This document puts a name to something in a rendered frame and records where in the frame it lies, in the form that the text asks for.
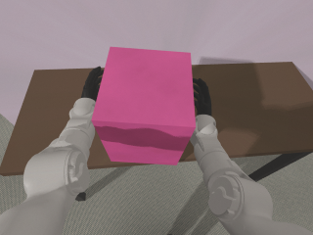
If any carton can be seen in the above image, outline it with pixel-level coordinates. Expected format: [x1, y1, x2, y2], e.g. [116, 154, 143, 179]
[91, 47, 196, 165]

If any table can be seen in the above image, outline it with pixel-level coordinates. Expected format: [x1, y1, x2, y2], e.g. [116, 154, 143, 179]
[0, 62, 313, 202]

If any left robot hand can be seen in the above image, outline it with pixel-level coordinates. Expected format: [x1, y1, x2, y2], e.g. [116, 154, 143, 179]
[81, 66, 104, 102]

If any right robot upper arm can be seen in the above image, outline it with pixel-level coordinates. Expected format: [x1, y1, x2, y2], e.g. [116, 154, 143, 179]
[208, 174, 313, 235]

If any robot left forearm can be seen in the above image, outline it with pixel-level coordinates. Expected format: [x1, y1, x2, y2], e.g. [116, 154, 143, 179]
[23, 97, 96, 193]

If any left robot upper arm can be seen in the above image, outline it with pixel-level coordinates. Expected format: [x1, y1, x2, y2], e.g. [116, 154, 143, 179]
[0, 149, 90, 235]

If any robot right forearm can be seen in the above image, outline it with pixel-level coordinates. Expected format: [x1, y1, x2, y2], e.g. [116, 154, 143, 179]
[190, 115, 255, 192]

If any right robot hand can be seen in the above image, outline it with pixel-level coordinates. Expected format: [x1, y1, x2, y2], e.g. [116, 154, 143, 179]
[193, 78, 212, 117]

